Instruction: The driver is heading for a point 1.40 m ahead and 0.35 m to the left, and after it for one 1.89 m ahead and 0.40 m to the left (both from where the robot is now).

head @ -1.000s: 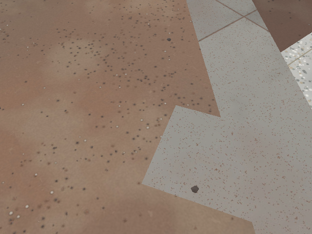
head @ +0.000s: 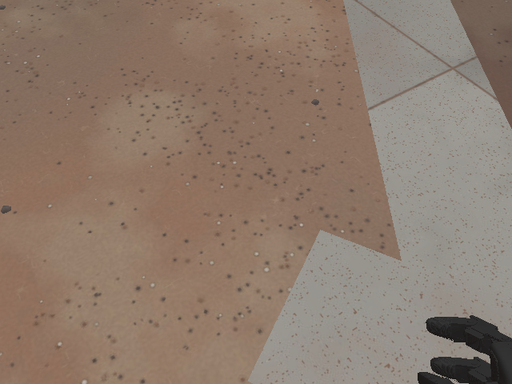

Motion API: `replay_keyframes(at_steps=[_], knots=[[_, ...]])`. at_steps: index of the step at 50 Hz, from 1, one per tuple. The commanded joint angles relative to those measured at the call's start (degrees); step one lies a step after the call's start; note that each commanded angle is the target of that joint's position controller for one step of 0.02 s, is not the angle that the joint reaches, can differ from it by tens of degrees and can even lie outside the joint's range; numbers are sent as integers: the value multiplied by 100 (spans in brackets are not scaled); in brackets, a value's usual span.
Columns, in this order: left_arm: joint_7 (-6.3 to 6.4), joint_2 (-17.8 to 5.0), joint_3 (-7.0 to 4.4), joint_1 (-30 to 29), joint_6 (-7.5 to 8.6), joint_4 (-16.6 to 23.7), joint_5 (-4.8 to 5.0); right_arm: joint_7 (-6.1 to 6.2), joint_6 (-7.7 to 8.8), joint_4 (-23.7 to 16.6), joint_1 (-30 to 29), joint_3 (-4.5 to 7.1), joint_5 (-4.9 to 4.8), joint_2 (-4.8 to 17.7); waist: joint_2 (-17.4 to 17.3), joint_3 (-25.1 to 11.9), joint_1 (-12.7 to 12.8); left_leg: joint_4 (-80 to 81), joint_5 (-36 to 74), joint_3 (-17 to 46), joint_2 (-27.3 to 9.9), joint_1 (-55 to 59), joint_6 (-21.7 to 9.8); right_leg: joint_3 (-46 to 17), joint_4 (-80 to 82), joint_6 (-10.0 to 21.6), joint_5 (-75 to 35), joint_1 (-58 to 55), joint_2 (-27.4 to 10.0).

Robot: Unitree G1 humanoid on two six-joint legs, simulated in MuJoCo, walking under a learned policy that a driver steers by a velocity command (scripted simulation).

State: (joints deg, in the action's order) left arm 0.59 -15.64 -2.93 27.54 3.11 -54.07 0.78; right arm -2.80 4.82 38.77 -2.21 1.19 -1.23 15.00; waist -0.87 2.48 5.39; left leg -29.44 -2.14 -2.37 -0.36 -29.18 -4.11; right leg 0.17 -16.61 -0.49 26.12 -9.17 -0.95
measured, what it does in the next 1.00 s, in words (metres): walks ahead: right foot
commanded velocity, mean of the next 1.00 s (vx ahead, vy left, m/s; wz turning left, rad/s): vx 0.10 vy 0.00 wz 0.00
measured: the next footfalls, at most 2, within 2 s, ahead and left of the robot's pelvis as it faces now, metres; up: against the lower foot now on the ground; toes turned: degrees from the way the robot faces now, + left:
right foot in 0.44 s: +0.25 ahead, -0.13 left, +0.00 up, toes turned +1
right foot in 1.44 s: +0.32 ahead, -0.15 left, +0.00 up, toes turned +0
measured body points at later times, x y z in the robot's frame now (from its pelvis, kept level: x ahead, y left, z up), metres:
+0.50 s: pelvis +0.16 +0.02 +0.02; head +0.17 +0.01 +0.47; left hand +0.30 +0.28 -0.09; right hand +0.26 -0.24 -0.11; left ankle +0.14 +0.11 -0.72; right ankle +0.21 -0.13 -0.72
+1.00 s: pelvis +0.19 +0.01 +0.02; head +0.20 +0.01 +0.47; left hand +0.28 +0.27 -0.12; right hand +0.25 -0.26 -0.12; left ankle +0.14 +0.11 -0.72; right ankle +0.21 -0.13 -0.72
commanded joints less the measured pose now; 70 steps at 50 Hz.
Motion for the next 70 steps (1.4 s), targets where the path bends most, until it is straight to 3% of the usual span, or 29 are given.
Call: replay_keyframes(at_steps=[1,2,3,4,5,6,9,12,16,18,20,21,22,23,24,25,26,32,40,56,58,59,60,61,63,65,66,68,70], knots=[[37,-413,-27,156,48,538,-144,167,-40,288,2439,575,229,1668,-595,-1971,-1227,-213,331,2114,-1510,5003,-1026,53,-4239,132,-3104,3278,-147],[10,-155,67,508,139,352,-67,120,-60,345,2451,491,212,1449,-1525,-2766,-1060,885,410,4307,-2375,5307,-1609,-615,-5729,-53,746,4016,609],[-17,-778,-116,70,197,414,95,99,-57,259,1931,382,149,1127,-952,-1906,-1050,1064,546,3709,-2177,4415,-1397,-965,-6230,-24,686,4360,272],[-8,-873,-139,-397,199,543,159,103,-54,230,1502,318,121,907,-593,-1136,-877,1057,1132,2687,-1966,3512,-1234,-660,-6130,7,351,4435,-15],[33,-771,-129,-619,170,574,75,73,-19,260,1194,266,130,731,-137,-703,-668,1159,1846,2003,-1665,2695,-1100,-493,-5749,-15,15,4252,-265],[81,-729,-166,-628,92,558,-3,50,31,269,1007,236,169,600,-169,-602,-490,1275,2211,1519,-1430,2192,-977,-484,-5360,-10,-215,3911,-449],[139,-391,-118,-380,-114,468,-66,30,139,460,857,206,281,531,-302,-664,-212,1546,3032,920,-1231,1400,-1059,-441,-4689,-123,-608,3114,-490],[180,-318,-74,-827,-192,656,-150,125,106,635,731,209,267,655,-386,-679,-196,1603,2978,541,-1088,1305,-1015,-423,-3400,-222,-1213,3000,-551],[138,-436,-66,-1512,-240,776,-91,228,-79,870,995,242,246,879,-276,-659,-494,1714,1485,592,-1052,1435,-888,-361,-2283,-239,-1903,2742,-458],[141,-514,-91,-1742,-262,832,-90,234,-153,971,1070,221,224,859,-263,-526,-560,1679,638,782,-1117,1511,-880,-388,-1897,-205,-1748,2681,-422],[146,-506,-101,-1777,-247,830,-136,239,-211,1023,1017,170,157,759,-217,-446,-457,1447,-54,867,-1037,1515,-733,-308,-1189,-111,-1865,2323,-344],[158,-546,-108,-1750,-228,809,-191,241,-222,1083,1133,112,133,611,-118,-430,-405,1247,-267,833,-852,1456,-502,-357,-661,-39,-2357,1965,-366],[191,-771,-151,-1714,-210,817,-215,240,-202,1131,1362,53,202,470,146,-532,-479,969,-478,718,-603,1347,-221,-676,-543,60,-3424,1531,-677],[228,-1123,-214,-1807,-233,828,-158,213,-160,1212,1912,69,276,492,679,-694,-886,814,-948,495,-211,1072,-3,-907,-879,296,-4076,1118,-961],[195,-858,-183,-1916,-268,713,-93,241,-186,1251,1913,39,241,408,955,-788,-887,952,-1124,268,-59,1344,134,-815,-917,406,-3235,1418,-788],[147,-577,-134,-2005,-279,724,-78,262,-229,1229,1560,49,224,567,684,-608,-678,885,-1094,219,-44,1445,196,-686,-867,299,-2871,1632,-555],[125,-478,-98,-2050,-271,683,-117,294,-280,1208,1397,52,196,575,550,-576,-635,830,-913,213,-64,1443,194,-621,-867,210,-2979,1648,-489],[102,-582,-111,-2040,-177,310,-85,350,-437,1338,1389,72,159,654,323,-622,-632,631,199,276,-189,1849,161,-491,-1032,205,-3737,1589,-363],[134,-576,-107,-2179,-250,-96,-77,380,-515,1578,1374,82,147,638,79,-506,-627,635,260,268,-223,1968,206,-400,-996,218,-3481,1596,-262],[190,-489,-79,-2210,-366,-683,-93,422,-443,1969,1584,13,172,562,78,-142,-564,943,-614,324,-255,1686,216,-307,-735,105,-2567,1659,-149],[195,-416,-64,-2128,-382,-773,-72,443,-458,2063,1762,46,133,627,-88,-129,-596,1191,-2194,457,-275,1647,72,-20,-976,92,-1200,1829,113],[195,-421,-74,-2185,-369,-747,-51,465,-470,2039,1779,115,91,822,-341,65,-647,1428,-3286,811,-476,1584,-137,206,-1362,86,-366,2238,304],[179,-435,-79,-2370,-320,-647,-49,482,-460,2020,1887,178,59,993,-622,326,-743,1818,-4192,1446,-937,1594,-414,346,-1879,88,-43,2828,366],[140,-417,-71,-2558,-237,-513,-33,499,-416,2011,1943,261,29,1196,-878,590,-807,2173,-4593,2190,-1541,1552,-745,280,-2502,147,-123,3275,183],[49,-458,-107,-2711,-81,-395,61,509,-259,2019,2094,286,73,1078,-777,909,-858,2399,-4025,2805,-2105,2039,-1101,-89,-3521,252,215,4395,-265],[-39,-418,-120,-2627,50,-391,116,474,-160,1976,2106,271,13,880,-490,841,-789,2232,-3206,2438,-1970,2717,-970,-199,-3397,312,188,4915,-514],[-69,-390,-118,-2724,124,-353,109,450,-147,1943,2097,272,-24,843,-390,746,-808,2155,-2791,2140,-1759,2713,-844,-114,-2896,300,37,4647,-501],[-116,-251,-96,-2634,217,-372,96,402,-175,1888,2021,307,-35,951,-458,504,-697,1943,-2196,1604,-1349,2190,-725,234,-2009,190,-369,3515,-215],[-123,-333,-167,-1792,224,-694,111,376,-235,1800,1867,332,-68,1032,-448,208,-290,1488,-1958,1303,-1019,1306,-605,586,-1206,40,-1452,1842,194]])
